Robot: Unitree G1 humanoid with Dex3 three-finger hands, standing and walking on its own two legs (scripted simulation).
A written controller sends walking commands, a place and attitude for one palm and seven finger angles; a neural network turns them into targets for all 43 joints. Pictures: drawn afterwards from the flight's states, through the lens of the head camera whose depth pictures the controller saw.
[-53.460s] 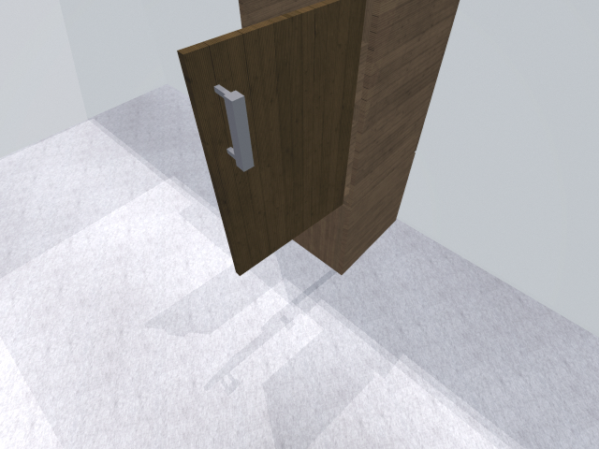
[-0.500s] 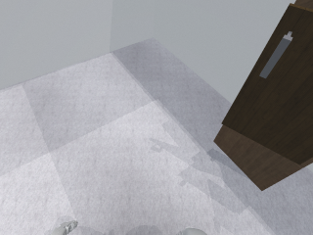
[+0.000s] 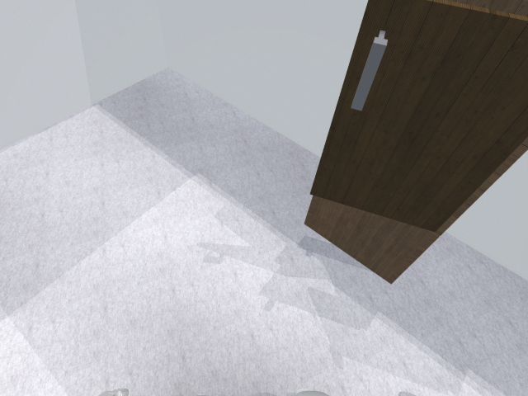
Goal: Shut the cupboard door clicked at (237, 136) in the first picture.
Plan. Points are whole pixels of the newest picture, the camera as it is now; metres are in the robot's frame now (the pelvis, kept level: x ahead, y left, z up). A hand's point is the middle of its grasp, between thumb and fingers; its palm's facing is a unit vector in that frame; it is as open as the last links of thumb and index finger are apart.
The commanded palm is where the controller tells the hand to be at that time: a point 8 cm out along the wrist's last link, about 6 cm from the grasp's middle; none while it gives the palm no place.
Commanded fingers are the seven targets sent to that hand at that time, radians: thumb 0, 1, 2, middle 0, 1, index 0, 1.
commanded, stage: turn to face it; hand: left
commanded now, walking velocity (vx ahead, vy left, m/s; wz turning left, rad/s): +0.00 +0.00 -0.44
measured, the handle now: (369, 71) +0.69 -0.16 +0.13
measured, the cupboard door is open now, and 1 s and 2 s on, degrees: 21 21 21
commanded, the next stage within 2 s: take the last steps up to it in 0.38 s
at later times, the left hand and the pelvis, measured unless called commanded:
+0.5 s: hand out of the picture +0.13 +0.15 -0.15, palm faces -0.20 -0.95 -0.23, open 7.4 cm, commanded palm none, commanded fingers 0.00 0.90 0.90 -0.20 -0.30 -0.20 -0.30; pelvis +0.01 -0.02 +0.01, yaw -12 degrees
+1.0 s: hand (231, 324) +0.26 +0.07 -0.16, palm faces -0.42 -0.89 -0.17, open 7.4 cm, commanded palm none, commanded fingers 0.00 0.90 0.90 -0.20 -0.30 -0.20 -0.30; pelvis +0.09 -0.07 +0.01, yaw -21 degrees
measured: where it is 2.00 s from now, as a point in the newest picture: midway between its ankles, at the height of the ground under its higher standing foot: outside the picture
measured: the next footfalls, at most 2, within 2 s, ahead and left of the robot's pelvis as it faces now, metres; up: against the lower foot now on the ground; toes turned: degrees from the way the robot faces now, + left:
right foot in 0.26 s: +0.03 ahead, -0.14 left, +0.00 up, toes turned -12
left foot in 0.62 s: +0.09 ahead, +0.09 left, +0.00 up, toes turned -9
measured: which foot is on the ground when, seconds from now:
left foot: down 0.00-0.26, up 0.28-0.60, down 0.62-1.00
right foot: up 0.00-0.24, down 0.26-0.62, up 0.64-1.00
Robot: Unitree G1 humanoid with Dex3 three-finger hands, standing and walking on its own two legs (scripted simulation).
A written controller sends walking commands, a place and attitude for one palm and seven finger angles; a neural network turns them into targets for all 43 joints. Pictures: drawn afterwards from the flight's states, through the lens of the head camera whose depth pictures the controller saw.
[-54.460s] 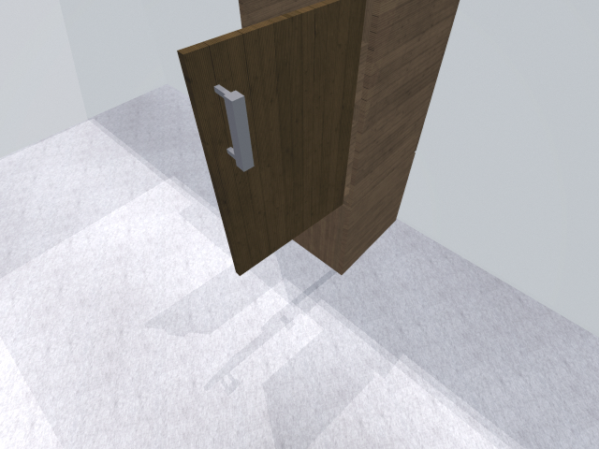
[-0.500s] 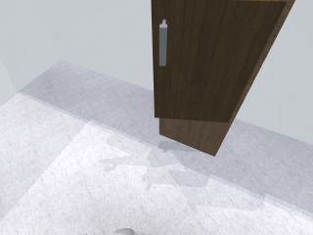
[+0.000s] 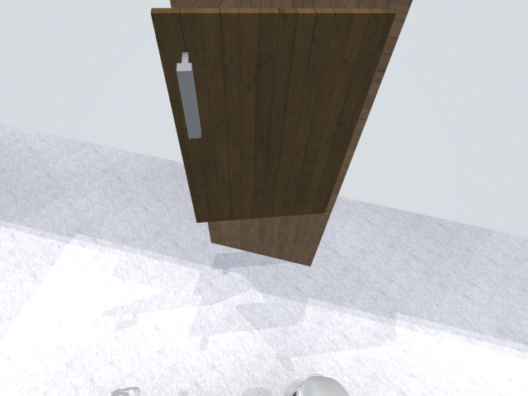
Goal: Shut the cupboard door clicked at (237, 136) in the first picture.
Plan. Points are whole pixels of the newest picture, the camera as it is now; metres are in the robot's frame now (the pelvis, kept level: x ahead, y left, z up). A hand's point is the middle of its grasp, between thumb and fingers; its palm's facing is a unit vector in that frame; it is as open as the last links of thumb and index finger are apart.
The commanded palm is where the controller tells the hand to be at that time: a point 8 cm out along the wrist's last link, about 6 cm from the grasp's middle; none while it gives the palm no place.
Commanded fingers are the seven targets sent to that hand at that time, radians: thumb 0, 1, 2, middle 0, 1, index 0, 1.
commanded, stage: take the last steps up to it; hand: left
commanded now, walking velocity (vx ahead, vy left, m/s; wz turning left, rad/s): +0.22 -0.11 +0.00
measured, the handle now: (190, 96) +0.59 +0.13 +0.11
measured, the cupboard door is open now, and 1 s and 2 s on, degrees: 21 21 21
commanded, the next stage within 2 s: come to a stop and stand still in 0.20 s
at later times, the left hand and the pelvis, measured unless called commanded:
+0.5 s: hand (197, 393) +0.16 +0.11 -0.19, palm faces +0.09 -0.98 -0.16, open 7.3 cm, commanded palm none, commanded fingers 0.00 0.90 0.90 -0.20 -0.30 -0.20 -0.30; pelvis +0.15 -0.06 -0.01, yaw +2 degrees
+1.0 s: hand (192, 394) +0.15 +0.12 -0.18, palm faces +0.04 -0.97 -0.24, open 7.4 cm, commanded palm none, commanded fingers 0.00 0.90 0.90 -0.20 -0.30 -0.20 -0.30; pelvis +0.13 -0.07 -0.01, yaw +1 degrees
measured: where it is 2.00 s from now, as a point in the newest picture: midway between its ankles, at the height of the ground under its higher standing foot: outside the picture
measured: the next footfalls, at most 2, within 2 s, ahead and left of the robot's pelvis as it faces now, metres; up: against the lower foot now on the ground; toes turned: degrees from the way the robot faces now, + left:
right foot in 0.06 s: +0.14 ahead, -0.14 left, +0.00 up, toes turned +0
left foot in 0.40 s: +0.22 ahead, +0.04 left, +0.00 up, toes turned +9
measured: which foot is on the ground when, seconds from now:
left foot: down 0.00-0.06, up 0.08-0.38, down 0.40-0.70, up 0.72-0.98, down 1.00-1.00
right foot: up 0.00-0.04, down 0.06-1.00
